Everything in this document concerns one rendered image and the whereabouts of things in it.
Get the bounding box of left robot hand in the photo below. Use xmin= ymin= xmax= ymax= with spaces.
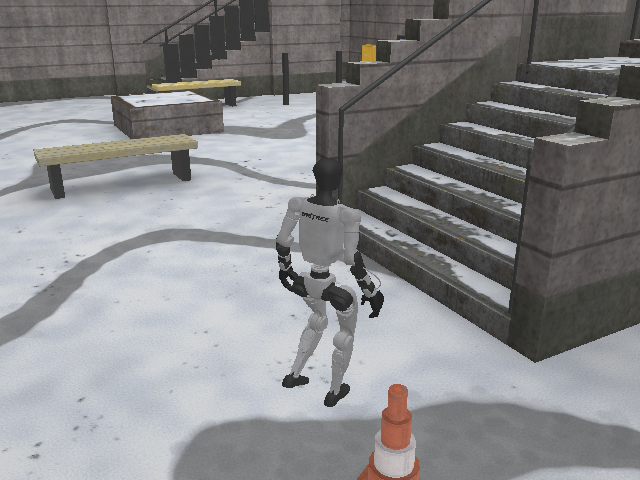
xmin=279 ymin=266 xmax=298 ymax=292

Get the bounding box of right robot forearm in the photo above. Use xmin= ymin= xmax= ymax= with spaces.
xmin=350 ymin=251 xmax=377 ymax=298

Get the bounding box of left robot forearm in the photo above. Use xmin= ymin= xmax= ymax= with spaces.
xmin=276 ymin=235 xmax=292 ymax=271

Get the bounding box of robot left foot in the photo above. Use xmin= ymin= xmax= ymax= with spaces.
xmin=282 ymin=372 xmax=309 ymax=388

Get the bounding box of right robot upper arm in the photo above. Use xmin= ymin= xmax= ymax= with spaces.
xmin=339 ymin=205 xmax=361 ymax=266

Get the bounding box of left robot upper arm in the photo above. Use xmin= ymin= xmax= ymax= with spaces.
xmin=276 ymin=197 xmax=309 ymax=247

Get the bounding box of humanoid robot head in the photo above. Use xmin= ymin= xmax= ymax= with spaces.
xmin=307 ymin=158 xmax=343 ymax=206

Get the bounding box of right robot hand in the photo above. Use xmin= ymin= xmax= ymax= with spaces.
xmin=361 ymin=290 xmax=384 ymax=318

